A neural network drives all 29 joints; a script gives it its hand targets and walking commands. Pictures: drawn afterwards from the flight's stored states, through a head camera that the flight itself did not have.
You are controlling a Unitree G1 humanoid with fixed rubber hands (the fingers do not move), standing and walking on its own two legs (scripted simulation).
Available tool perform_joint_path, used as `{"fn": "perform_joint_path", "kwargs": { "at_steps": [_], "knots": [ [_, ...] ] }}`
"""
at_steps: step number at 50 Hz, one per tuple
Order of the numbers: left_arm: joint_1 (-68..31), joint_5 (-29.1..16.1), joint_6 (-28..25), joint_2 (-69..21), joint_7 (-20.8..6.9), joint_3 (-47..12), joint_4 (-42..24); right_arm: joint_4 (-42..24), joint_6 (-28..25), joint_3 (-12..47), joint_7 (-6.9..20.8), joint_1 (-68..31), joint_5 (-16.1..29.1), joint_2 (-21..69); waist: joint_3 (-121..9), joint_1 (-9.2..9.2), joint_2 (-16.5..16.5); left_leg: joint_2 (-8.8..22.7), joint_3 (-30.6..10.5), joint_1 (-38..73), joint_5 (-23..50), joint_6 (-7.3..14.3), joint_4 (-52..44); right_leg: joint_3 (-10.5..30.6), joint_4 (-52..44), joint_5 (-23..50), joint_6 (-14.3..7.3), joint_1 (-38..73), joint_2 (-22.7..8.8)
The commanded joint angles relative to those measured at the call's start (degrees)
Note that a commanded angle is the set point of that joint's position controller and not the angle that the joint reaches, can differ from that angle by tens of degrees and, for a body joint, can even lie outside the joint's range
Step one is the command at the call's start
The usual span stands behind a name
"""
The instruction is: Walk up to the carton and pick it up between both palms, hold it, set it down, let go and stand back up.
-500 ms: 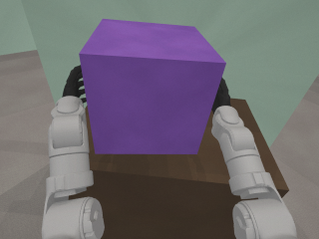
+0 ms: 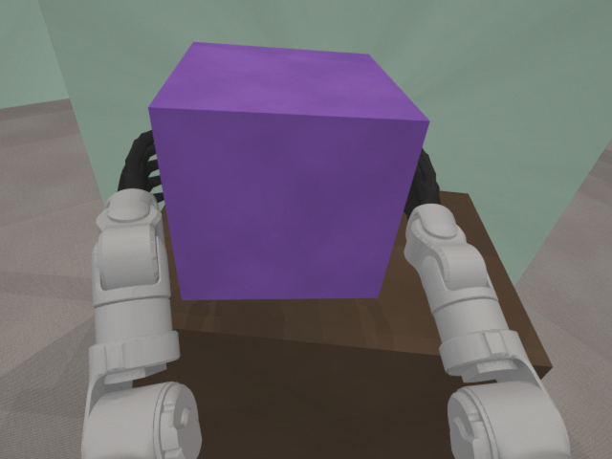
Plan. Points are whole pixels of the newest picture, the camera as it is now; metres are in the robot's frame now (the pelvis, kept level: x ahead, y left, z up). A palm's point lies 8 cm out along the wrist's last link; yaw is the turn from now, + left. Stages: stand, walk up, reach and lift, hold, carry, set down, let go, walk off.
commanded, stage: hold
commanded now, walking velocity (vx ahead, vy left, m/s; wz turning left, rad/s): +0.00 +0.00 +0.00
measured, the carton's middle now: (283, 166) +0.44 +0.01 +0.20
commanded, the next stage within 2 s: none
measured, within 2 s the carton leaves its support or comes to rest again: neither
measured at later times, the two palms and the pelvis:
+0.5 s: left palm (137, 193) +0.36 +0.18 +0.22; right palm (423, 203) +0.35 -0.16 +0.21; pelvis +0.00 +0.00 +0.00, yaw +0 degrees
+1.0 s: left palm (137, 194) +0.36 +0.18 +0.21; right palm (420, 201) +0.35 -0.16 +0.21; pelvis +0.00 +0.00 +0.00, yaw +0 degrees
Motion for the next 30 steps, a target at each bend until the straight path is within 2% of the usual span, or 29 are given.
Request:
{"fn": "perform_joint_path", "kwargs": {
  "at_steps": [1, 3, 5, 6, 7, 9, 11, 12, 14, 15, 16, 18, 19, 20, 21, 22, 26, 27, 28, 30],
  "knots": [
    [-39.3, -11.71, -4.5, -26.49, -9.79, -28.09, -8.7, -20.62, -5.33, 19.56, 9.53, -48.77, 5.53, 27.52, -26.38, -0.61, 6.25, -3.0, 3.15, 5.89, 13.2, 0.41, -1.38, -1.51, -1.42, 7.36, 1.44, 2.75, 2.04],
    [-38.22, -12.24, -4.43, -26.72, -9.62, -28.42, -7.99, -21.24, -5.28, 19.85, 9.33, -48.22, 5.75, 27.93, -25.88, -0.82, 5.65, -3.11, 3.02, 7.1, 15.37, 0.12, -0.68, -1.61, -1.48, 9.08, 1.47, 2.71, 2.43],
    [-38.01, -12.71, -4.34, -27.36, -9.35, -29.57, -9.26, -21.28, -5.0, 19.97, 9.29, -47.29, 5.92, 27.32, -26.43, -1.16, 6.84, -2.87, 2.5, 6.81, 15.72, -0.45, -0.4, -1.78, -1.3, 8.78, 1.43, 2.54, 2.43],
    [-36.31, -12.11, -3.85, -26.94, -9.53, -29.14, -8.35, -20.11, -4.47, 20.17, 9.26, -46.01, 6.04, 26.63, -24.79, -1.05, 5.85, -3.06, 2.52, 7.45, 15.71, -0.42, -0.88, -1.83, -1.79, 8.85, 1.44, 2.1, 2.46],
    [-36.83, -11.83, -3.67, -26.19, -9.79, -27.71, -7.55, -19.72, -4.07, 19.78, 9.18, -46.48, 5.91, 26.87, -24.3, -0.96, 5.57, -3.24, 3.16, 7.29, 14.07, -0.3, -0.9, -1.74, -2.12, 7.16, 1.31, 2.13, 2.54],
    [-35.5, -9.9, -2.88, -25.16, -10.46, -25.06, -3.65, -14.85, -3.33, 16.94, 9.4, -44.64, 3.98, 25.41, -17.71, -0.99, 5.62, -2.76, 3.45, 3.65, 6.61, 0.22, -3.3, -1.73, -3.11, 0.7, 1.14, 0.65, 1.81],
    [-36.63, -9.82, -2.93, -25.24, -10.83, -24.45, -4.41, -15.56, -3.86, 15.88, 9.98, -45.49, 3.46, 25.57, -17.85, -1.14, 5.5, -2.54, 3.78, 1.4, 3.81, 0.51, -4.75, -1.77, -2.9, -0.53, 0.97, 1.78, 1.94],
    [-37.16, -9.99, -2.96, -25.56, -10.81, -24.69, -4.89, -15.23, -4.1, 15.96, 10.1, -45.74, 3.48, 25.72, -19.73, -1.14, 6.32, -2.54, 3.7, 1.9, 4.03, 0.53, -4.47, -1.64, -2.44, 0.2, 0.94, 2.42, 1.56],
    [-39.06, -10.43, -3.32, -25.93, -10.61, -25.57, -5.6, -15.81, -4.5, 16.13, 10.36, -47.02, 3.73, 26.22, -21.73, -1.36, 5.77, -2.49, 3.52, 3.94, 7.28, 0.37, -3.42, -1.94, -2.29, 1.99, 0.92, 1.91, 1.9],
    [-40.76, -11.8, -3.91, -26.7, -10.22, -27.26, -8.83, -18.14, -5.08, 17.09, 10.47, -48.52, 4.52, 27.15, -25.51, -1.44, 6.45, -2.48, 3.18, 5.69, 10.46, -0.03, -2.28, -1.92, -1.61, 3.82, 0.98, 2.19, 2.19],
    [-39.86, -11.99, -4.15, -27.07, -9.85, -27.93, -8.51, -18.5, -5.23, 18.03, 10.42, -47.89, 4.83, 27.08, -25.79, -0.91, 7.0, -2.48, 2.91, 6.62, 12.97, -0.46, -1.65, -2.21, -1.62, 5.09, 1.03, 1.9, 2.52],
    [-39.49, -12.07, -4.22, -27.12, -9.36, -28.46, -8.15, -18.0, -5.08, 18.5, 10.28, -46.87, 5.05, 26.79, -25.12, -1.26, 7.88, -2.64, 2.83, 7.95, 15.57, -0.75, -0.78, -1.86, -1.76, 6.58, 0.98, 1.0, 2.35],
    [-39.62, -12.16, -4.28, -26.82, -9.3, -28.97, -9.01, -19.57, -5.33, 18.93, 10.14, -47.85, 5.46, 27.2, -26.76, -0.97, 7.25, -2.63, 2.74, 8.66, 16.22, -0.78, -0.38, -2.1, -1.47, 7.26, 0.99, 1.56, 2.56],
    [-39.45, -11.57, -4.17, -26.45, -9.34, -27.98, -8.04, -17.31, -4.95, 18.17, 10.05, -46.63, 4.71, 26.49, -24.87, -1.41, 7.49, -2.54, 2.94, 8.64, 14.84, -0.8, -0.48, -2.0, -1.97, 5.91, 0.98, 0.45, 2.4],
    [-37.96, -10.85, -3.79, -26.07, -9.51, -26.93, -6.79, -16.93, -4.82, 18.59, 10.06, -46.37, 4.92, 25.96, -23.0, -0.46, 7.0, -2.72, 3.22, 7.51, 13.73, -0.45, -0.97, -1.96, -2.09, 5.06, 1.16, 0.2, 2.14],
    [-36.91, -10.33, -3.38, -25.7, -9.69, -26.63, -5.71, -15.44, -4.56, 17.33, 10.04, -44.9, 4.27, 25.47, -21.25, -1.34, 6.41, -2.27, 3.45, 7.11, 11.76, -0.41, -1.81, -2.32, -2.34, 3.25, 1.07, 0.06, 2.48],
    [-38.31, -9.53, -2.96, -25.69, -10.35, -24.18, -2.81, -14.13, -4.99, 15.15, 10.74, -47.54, 2.71, 25.07, -18.54, -0.45, 6.44, -2.31, 4.07, 2.31, 4.32, 0.6, -4.07, -1.8, -2.86, -2.0, 0.84, 0.68, 1.73],
    [-39.41, -10.06, -3.43, -25.76, -10.18, -24.76, -4.77, -14.58, -5.21, 15.63, 10.93, -48.31, 2.85, 25.81, -20.54, -0.44, 5.97, -2.24, 3.61, 2.24, 4.81, 0.84, -4.28, -2.1, -2.53, -1.25, 0.99, 1.3, 1.96],
    [-39.61, -10.19, -3.6, -26.03, -10.13, -24.66, -3.64, -14.31, -5.4, 15.25, 11.04, -48.29, 2.85, 26.13, -20.13, -0.52, 5.53, -2.13, 3.8, 2.43, 5.35, 0.84, -4.16, -2.08, -2.72, -0.85, 0.82, 1.19, 1.97],
    [-40.87, -11.57, -4.55, -26.94, -9.63, -26.6, -6.65, -18.44, -6.45, 17.79, 11.06, -50.5, 4.34, 27.79, -26.54, -0.15, 5.71, -2.63, 3.55, 5.67, 10.73, 0.73, -2.2, -2.1, -1.67, 4.07, 1.26, 1.9, 2.25]
  ]
}}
